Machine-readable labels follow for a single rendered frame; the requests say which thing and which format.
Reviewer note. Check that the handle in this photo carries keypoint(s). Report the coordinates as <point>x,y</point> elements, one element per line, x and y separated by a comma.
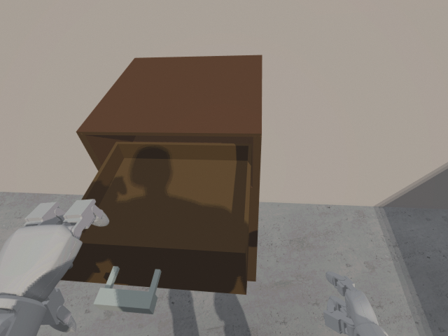
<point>120,300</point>

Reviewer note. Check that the cabinet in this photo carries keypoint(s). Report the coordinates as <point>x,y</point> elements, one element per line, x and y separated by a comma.
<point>208,99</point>

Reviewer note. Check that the drawer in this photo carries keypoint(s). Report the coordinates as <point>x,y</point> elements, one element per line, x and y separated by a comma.
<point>182,208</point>

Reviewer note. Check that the left robot hand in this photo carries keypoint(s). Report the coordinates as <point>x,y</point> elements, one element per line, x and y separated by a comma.
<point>35,257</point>

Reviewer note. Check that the right robot hand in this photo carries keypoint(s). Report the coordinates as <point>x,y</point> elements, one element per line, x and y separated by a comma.
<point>344,316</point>

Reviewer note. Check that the robot left forearm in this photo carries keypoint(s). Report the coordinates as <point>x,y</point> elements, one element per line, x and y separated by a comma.
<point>20,316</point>

